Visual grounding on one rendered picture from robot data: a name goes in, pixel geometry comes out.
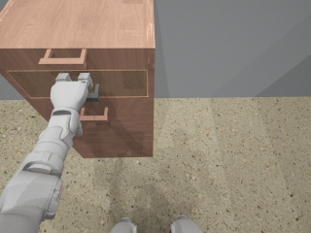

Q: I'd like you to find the left robot forearm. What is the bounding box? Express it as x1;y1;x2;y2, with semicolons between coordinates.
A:
0;107;80;213

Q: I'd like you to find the cabinet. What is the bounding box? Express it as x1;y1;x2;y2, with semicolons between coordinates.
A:
0;0;156;158

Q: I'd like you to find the robot left thigh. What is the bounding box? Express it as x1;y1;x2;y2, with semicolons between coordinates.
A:
110;221;137;233

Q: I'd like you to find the robot left shin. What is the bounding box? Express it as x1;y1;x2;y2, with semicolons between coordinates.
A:
121;217;131;222

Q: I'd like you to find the left robot upper arm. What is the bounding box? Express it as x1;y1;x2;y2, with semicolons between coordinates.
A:
0;170;63;233

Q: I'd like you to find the robot left hand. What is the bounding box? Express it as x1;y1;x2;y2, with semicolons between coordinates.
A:
51;73;93;136

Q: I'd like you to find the handle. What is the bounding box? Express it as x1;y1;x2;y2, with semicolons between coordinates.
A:
79;116;109;123
86;83;100;102
38;57;86;70

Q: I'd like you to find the drawer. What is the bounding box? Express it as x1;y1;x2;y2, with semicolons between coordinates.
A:
7;69;147;98

